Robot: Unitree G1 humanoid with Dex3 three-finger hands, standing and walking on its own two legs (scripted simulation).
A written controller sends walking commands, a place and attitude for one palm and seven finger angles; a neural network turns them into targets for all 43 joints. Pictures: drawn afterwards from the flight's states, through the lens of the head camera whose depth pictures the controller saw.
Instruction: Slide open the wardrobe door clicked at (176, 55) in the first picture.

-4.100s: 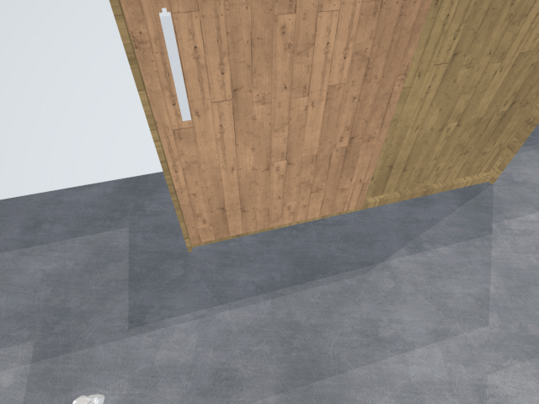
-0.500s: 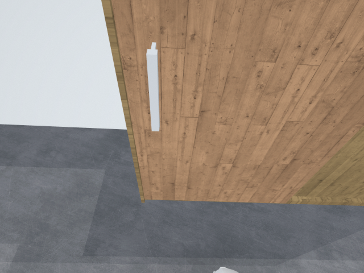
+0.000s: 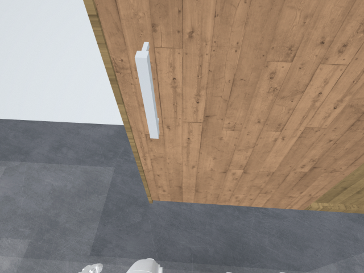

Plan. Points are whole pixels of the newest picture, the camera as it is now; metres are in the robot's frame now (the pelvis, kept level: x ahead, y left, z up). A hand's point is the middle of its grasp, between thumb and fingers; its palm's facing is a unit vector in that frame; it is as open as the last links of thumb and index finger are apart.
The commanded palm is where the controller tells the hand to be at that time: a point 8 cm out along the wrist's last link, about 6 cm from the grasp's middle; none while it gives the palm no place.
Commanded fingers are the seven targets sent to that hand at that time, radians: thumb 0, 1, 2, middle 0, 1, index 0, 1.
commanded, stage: come to a stop and stand still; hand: left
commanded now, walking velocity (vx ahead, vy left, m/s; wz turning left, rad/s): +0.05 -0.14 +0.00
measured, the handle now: (151, 96) +0.50 +0.12 +0.09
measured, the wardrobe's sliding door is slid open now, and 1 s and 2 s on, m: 0.00 0.00 0.00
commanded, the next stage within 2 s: look again from close up in 1.80 s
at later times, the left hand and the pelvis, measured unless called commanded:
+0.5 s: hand out of the picture -0.01 +0.20 -0.17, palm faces +0.01 -0.98 -0.21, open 7.4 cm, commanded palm none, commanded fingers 0.00 0.90 0.90 -0.20 -0.30 -0.20 -0.30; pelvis -0.02 +0.01 +0.01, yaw -1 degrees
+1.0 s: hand out of the picture -0.03 +0.14 -0.17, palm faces +0.04 -0.99 -0.16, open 7.3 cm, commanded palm none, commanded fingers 0.00 0.90 0.90 -0.20 -0.30 -0.20 -0.30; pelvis -0.01 -0.02 +0.01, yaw +0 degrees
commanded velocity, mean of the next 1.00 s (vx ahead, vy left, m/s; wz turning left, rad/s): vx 0.00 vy -0.05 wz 0.00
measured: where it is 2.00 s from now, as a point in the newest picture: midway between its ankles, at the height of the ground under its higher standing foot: outside the picture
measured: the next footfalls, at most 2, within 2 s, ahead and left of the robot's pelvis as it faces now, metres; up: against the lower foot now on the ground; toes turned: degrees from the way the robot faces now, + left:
left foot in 0.08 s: +0.05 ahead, +0.14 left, +0.00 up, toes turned +3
right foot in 0.50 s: -0.01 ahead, -0.11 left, +0.00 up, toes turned -3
